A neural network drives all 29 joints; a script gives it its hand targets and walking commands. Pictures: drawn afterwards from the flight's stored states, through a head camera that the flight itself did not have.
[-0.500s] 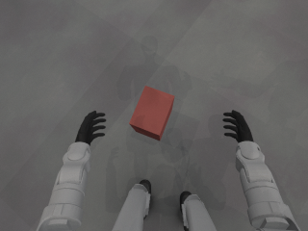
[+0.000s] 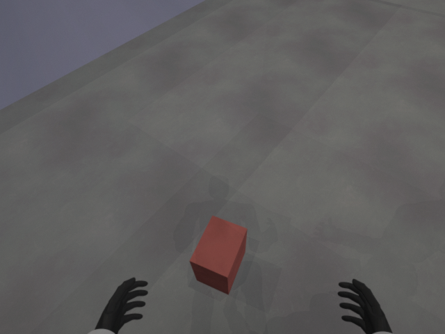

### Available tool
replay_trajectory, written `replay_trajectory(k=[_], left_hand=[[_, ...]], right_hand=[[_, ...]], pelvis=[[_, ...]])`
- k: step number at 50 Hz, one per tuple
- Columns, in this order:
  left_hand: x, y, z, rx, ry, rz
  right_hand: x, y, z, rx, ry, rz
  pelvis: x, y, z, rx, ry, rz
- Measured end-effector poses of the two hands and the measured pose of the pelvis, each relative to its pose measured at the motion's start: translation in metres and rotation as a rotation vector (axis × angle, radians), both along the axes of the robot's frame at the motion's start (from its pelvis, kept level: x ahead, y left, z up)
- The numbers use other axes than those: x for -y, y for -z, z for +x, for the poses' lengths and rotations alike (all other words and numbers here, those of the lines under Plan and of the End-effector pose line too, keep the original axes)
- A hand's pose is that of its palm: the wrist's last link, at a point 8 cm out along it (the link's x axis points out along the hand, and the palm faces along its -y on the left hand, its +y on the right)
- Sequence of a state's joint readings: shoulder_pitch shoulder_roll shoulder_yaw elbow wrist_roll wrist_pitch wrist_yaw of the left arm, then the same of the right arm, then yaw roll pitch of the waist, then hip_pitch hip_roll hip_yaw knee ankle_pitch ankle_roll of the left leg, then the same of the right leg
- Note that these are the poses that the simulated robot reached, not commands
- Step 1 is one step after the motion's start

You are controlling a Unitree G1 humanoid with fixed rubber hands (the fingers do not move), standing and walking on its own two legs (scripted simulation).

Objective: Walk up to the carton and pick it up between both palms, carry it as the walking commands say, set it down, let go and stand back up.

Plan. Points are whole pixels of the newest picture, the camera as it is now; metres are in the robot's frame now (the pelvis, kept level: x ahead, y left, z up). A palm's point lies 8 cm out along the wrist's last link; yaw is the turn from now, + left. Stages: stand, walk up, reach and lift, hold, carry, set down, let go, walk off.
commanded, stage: let go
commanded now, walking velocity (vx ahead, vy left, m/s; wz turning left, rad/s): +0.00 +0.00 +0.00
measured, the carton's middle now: (220, 255) +0.49 +0.09 -0.64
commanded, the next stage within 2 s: stand in 0.40 s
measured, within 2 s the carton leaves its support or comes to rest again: neither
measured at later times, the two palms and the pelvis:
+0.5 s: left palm out of the picture +0.13 +0.26 -0.08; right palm out of the picture +0.15 -0.21 -0.08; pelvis +0.00 +0.02 +0.00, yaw +1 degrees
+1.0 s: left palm out of the picture +0.06 +0.26 -0.11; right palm out of the picture +0.13 -0.23 -0.09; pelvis +0.00 +0.01 +0.00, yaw +1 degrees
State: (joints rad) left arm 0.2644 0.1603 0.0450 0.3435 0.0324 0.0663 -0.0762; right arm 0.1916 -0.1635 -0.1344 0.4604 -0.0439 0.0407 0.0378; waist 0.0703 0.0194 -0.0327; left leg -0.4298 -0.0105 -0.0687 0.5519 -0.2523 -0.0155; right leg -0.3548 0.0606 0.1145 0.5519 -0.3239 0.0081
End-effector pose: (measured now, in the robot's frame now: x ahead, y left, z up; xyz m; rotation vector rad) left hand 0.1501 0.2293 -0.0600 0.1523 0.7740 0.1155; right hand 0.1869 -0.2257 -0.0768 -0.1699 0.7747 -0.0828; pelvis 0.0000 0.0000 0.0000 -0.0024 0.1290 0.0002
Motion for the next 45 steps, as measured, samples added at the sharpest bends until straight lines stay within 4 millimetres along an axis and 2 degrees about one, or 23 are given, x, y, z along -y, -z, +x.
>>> replay_trajectory(k=[5,9,16,24,31,45], left_hand=[[0.000,-0.002,-0.007,0.001,0.005,-0.014],[-0.004,0.002,-0.013,-0.028,0.006,-0.027],[-0.015,0.011,-0.021,-0.079,-0.021,-0.040],[-0.025,0.012,-0.021,-0.080,-0.070,0.005],[-0.029,0.028,-0.041,-0.108,-0.113,0.042],[-0.028,0.043,-0.077,-0.148,-0.141,0.033]], right_hand=[[0.002,-0.002,-0.022,-0.025,0.015,-0.001],[-0.001,-0.001,-0.031,-0.048,0.022,-0.002],[-0.011,-0.004,-0.032,-0.065,0.019,-0.010],[-0.014,-0.003,-0.030,-0.054,0.029,-0.016],[-0.003,0.009,-0.041,-0.085,0.065,-0.027],[0.000,0.011,-0.051,-0.056,0.081,-0.018]], pelvis=[[-0.002,-0.002,-0.004,0.072,-0.001,0.000],[-0.007,-0.003,-0.007,0.107,-0.005,-0.001],[-0.017,-0.003,-0.007,0.125,-0.013,-0.002],[-0.020,-0.003,-0.005,0.124,-0.016,0.000],[-0.013,-0.002,0.001,0.125,-0.016,0.011],[-0.011,-0.001,-0.001,0.131,-0.016,0.013]])
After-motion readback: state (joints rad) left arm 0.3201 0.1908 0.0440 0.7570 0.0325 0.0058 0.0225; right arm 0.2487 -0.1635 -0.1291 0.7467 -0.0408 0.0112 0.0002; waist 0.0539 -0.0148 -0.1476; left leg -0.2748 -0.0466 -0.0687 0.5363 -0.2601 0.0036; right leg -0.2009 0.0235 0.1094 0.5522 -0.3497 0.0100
